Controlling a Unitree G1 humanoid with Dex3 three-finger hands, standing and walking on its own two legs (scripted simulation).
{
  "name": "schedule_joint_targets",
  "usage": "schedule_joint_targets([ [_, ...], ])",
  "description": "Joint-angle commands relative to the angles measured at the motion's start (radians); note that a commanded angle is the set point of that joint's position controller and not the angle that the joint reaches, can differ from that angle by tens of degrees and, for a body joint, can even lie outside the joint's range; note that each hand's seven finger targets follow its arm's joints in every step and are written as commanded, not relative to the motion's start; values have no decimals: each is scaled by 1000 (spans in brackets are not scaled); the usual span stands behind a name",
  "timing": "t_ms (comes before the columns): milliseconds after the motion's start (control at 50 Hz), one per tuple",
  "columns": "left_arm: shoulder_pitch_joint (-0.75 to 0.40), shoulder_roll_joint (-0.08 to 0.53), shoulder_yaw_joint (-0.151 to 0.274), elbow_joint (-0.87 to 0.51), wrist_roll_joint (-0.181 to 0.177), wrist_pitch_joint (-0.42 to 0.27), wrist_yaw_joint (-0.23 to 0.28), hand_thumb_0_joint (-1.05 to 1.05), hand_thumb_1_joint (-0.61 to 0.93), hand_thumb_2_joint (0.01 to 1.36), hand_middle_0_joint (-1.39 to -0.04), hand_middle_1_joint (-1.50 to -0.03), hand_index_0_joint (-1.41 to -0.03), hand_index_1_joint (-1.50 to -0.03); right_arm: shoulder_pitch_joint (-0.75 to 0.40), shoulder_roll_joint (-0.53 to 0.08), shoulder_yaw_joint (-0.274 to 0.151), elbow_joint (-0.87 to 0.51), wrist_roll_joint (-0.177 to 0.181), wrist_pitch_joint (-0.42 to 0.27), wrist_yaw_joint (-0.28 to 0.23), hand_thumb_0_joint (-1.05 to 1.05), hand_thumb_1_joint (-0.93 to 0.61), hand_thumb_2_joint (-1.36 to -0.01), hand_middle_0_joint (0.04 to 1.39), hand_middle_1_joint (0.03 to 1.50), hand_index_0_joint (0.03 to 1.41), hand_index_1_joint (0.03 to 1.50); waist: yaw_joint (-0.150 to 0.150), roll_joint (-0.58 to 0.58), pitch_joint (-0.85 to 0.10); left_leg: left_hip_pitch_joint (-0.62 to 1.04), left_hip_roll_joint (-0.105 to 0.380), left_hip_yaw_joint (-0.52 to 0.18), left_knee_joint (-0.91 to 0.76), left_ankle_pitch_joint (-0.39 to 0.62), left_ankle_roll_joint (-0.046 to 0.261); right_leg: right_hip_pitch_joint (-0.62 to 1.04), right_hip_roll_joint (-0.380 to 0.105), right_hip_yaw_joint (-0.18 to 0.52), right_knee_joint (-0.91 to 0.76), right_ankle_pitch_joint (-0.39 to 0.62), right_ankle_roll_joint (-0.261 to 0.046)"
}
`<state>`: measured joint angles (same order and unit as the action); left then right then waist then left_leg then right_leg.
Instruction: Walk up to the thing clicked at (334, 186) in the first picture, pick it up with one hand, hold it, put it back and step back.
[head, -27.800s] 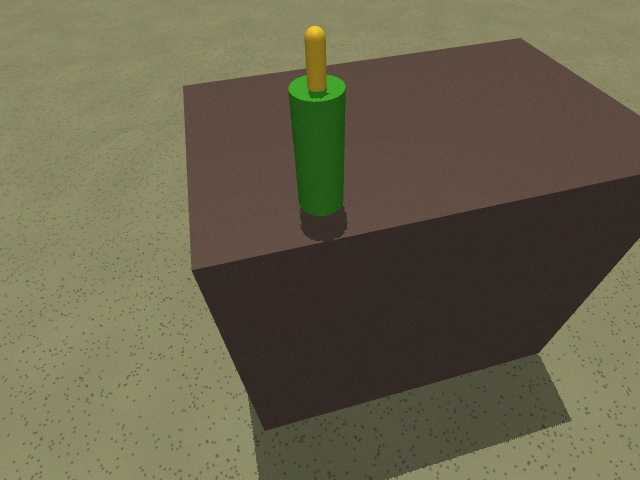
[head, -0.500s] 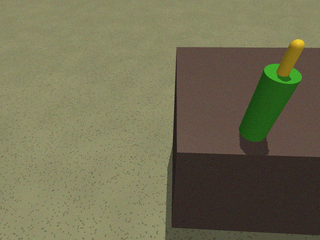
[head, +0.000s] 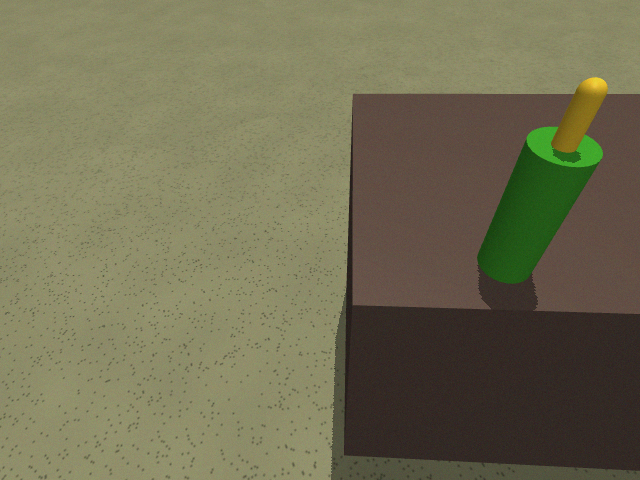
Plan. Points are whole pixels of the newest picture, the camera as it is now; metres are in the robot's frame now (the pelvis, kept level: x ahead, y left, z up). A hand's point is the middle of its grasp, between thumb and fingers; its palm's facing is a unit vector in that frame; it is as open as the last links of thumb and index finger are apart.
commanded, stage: stand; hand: right
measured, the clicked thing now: (540, 191) +0.43 -0.23 +0.16
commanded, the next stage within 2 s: step back in 0.48 s
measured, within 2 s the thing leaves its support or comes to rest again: neither
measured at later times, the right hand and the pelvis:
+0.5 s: hand out of the picture +0.07 -0.25 -0.16, palm faces -0.04 +0.94 -0.34, open 7.4 cm; pelvis +0.00 +0.00 +0.00, yaw +0 degrees
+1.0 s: hand out of the picture -0.02 -0.21 -0.16, palm faces -0.02 +0.91 -0.42, open 7.4 cm; pelvis -0.08 +0.06 -0.02, yaw -1 degrees
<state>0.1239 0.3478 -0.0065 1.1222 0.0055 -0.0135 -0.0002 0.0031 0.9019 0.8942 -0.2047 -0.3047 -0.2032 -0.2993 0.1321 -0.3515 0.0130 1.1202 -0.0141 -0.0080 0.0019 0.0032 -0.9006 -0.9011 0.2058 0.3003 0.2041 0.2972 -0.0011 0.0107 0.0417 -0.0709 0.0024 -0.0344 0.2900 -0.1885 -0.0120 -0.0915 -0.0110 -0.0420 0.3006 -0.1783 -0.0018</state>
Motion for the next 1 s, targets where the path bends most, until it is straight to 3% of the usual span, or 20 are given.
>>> schedule_joint_targets([
  [0, -37, 219, 48, -56, 3, -17, 11, 0, 900, 900, -200, -300, -200, -300, -22, -213, -41, -55, 3, -21, -16, 0, -900, -900, 200, 300, 200, 300, 3, -15, -52, -44, 119, -88, -39, 139, 32, 35, -126, 101, -42, 120, -21],
  [420, -37, 212, 46, -55, 3, -19, 13, 0, 900, 900, -200, -300, -200, -300, -31, -214, -43, -57, 6, -21, -19, 0, -900, -900, 200, 300, 200, 300, 5, -14, -69, -16, 126, -86, -20, 221, 31, 49, -129, 98, -32, 204, -23],
  [440, -35, 213, 46, -57, 3, -18, 13, 0, 900, 900, -200, -300, -200, -300, -28, -210, -41, -59, 6, -22, -19, 0, -900, -900, 200, 300, 200, 300, 5, -15, -74, -12, 126, -82, -15, 232, 32, 50, -132, 101, -27, 224, -25],
  [460, -44, 277, 99, -78, -14, -6, 18, 0, 900, 900, -200, -300, -200, -300, -61, -261, -67, -75, 13, -4, -14, 0, -900, -900, 200, 300, 200, 300, 11, -21, 43, -103, 100, -83, 96, 366, 58, -13, -116, 106, 56, 375, -32],
  [500, -12, 270, 106, -107, -18, -1, 24, 0, 900, 900, -200, -300, -200, -300, -38, -237, -69, -105, 26, 6, -12, 0, -900, -900, 200, 300, 200, 300, 8, -38, -51, -87, 79, -50, 206, 406, 66, 26, -140, 110, 99, 502, -71],
  [540, -31, 282, 119, -147, -15, 8, 25, 0, 900, 900, -200, -300, -200, -300, -20, -228, -78, -133, 27, 19, -12, 0, -900, -900, 200, 300, 200, 300, 5, -80, -119, -117, 31, -20, 331, 299, 59, 34, -210, 172, 103, 524, -147],
  [560, -54, 289, 122, -166, -11, 13, 25, 0, 900, 900, -200, -300, -200, -300, -19, -227, -86, -143, 26, 27, -12, 0, -900, -900, 200, 300, 200, 300, 5, -108, -123, -148, -7, -2, 421, 136, 50, 14, -270, 218, 89, 521, -197],
  [580, -72, 291, 122, -191, -1, 16, 28, 0, 900, 900, -200, -300, -200, -300, -17, -224, -92, -157, 21, 39, -11, 0, -900, -900, 200, 300, 200, 300, 9, -170, -101, -201, -46, -8, 558, -223, 55, -26, -347, 283, 71, 530, -256],
  [600, -79, 298, 125, -213, 14, 16, 29, 0, 900, 900, -200, -300, -200, -300, 5, -228, -97, -171, 14, 49, -9, 0, -900, -900, 200, 300, 200, 300, 6, -171, -85, -222, -28, -59, 673, -368, 64, -79, -389, 303, 80, 523, -291],
  [620, -113, 302, 127, -232, 18, 18, 31, 0, 900, 900, -200, -300, -200, -300, 36, -228, -102, -179, 15, 55, -6, 0, -900, -900, 200, 300, 200, 300, -16, -163, -70, -208, -9, -101, 718, -385, 74, -151, -388, 280, 101, 489, -293],
  [640, -146, 294, 124, -252, 20, 19, 32, 0, 900, 900, -200, -300, -200, -300, 62, -227, -106, -189, 20, 55, -4, 0, -900, -900, 200, 300, 200, 300, -37, -174, -58, -220, 5, -106, 700, -371, 78, -164, -359, 246, 124, 478, -269],
  [700, -137, 281, 117, -276, 26, 29, 28, 0, 900, 900, -200, -300, -200, -300, 80, -223, -112, -196, 12, 46, -1, 0, -900, -900, 200, 300, 200, 300, -13, -167, -73, -231, -8, -21, 508, -272, 52, -116, -278, 187, 209, 433, -207],
  [720, -139, 288, 118, -289, 24, 36, 28, 0, 900, 900, -200, -300, -200, -300, 105, -217, -114, -196, 4, 42, 0, 0, -900, -900, 200, 300, 200, 300, -26, -170, -79, -205, 3, -7, 355, -188, 47, -111, -253, 168, 259, 371, -171],
  [740, -143, 285, 113, -294, 13, 48, 23, 0, 900, 900, -200, -300, -200, -300, 129, -216, -120, -185, -1, 32, 0, 0, -900, -900, 200, 300, 200, 300, -42, -134, -86, -150, -16, 34, 210, -39, 38, -128, -211, 138, 329, 303, -142],
  [760, -112, 250, 107, -303, 3, 58, 20, 0, 900, 900, -200, -300, -200, -300, 109, -251, -132, -200, -19, 25, -4, 0, -900, -900, 200, 300, 200, 300, -30, -12, -73, -130, 52, -71, 121, 213, 56, -180, -114, 96, 434, 159, -85],
  [780, -89, 192, 99, -319, -8, 64, 22, 0, 900, 900, -200, -300, -200, -300, 85, -340, -153, -225, -33, 16, -6, 0, -900, -900, 200, 300, 200, 300, -17, 193, -76, -63, 260, -364, 66, 471, 136, -338, 67, 63, 619, -218, -33],
  [800, -89, 213, 109, -314, 0, 74, 35, 0, 900, 900, -200, -300, -200, -300, 69, -407, -158, -240, -19, 13, -4, 0, -900, -900, 200, 300, 200, 300, -37, 172, -99, -149, 353, -426, 75, 570, 259, -317, 125, 187, 773, -513, -19],
  [820, -96, 226, 110, -302, 5, 76, 43, 0, 900, 900, -200, -300, -200, -300, 39, -412, -161, -251, -14, 14, -10, 0, -900, -900, 200, 300, 200, 300, -45, 180, -92, -198, 380, -483, 47, 473, 300, -316, 136, 253, 878, -529, -23],
  [880, -15, 235, 113, -272, -10, 73, 39, 0, 900, 900, -200, -300, -200, -300, -58, -300, -133, -281, -19, 11, -32, 0, -900, -900, 200, 300, 200, 300, 27, 139, -64, -89, 255, -248, 138, 457, 243, -422, 113, 259, 962, -353, -16],
  [980, -40, 216, 119, -326, 6, 54, 25, 0, 900, 900, -200, -300, -200, -300, 62, -275, -129, -291, -9, 11, -43, 0, -900, -900, 200, 300, 200, 300, -35, 107, -103, 120, 279, -237, 215, 609, 284, -428, 80, 197, 749, -381, 33],
])
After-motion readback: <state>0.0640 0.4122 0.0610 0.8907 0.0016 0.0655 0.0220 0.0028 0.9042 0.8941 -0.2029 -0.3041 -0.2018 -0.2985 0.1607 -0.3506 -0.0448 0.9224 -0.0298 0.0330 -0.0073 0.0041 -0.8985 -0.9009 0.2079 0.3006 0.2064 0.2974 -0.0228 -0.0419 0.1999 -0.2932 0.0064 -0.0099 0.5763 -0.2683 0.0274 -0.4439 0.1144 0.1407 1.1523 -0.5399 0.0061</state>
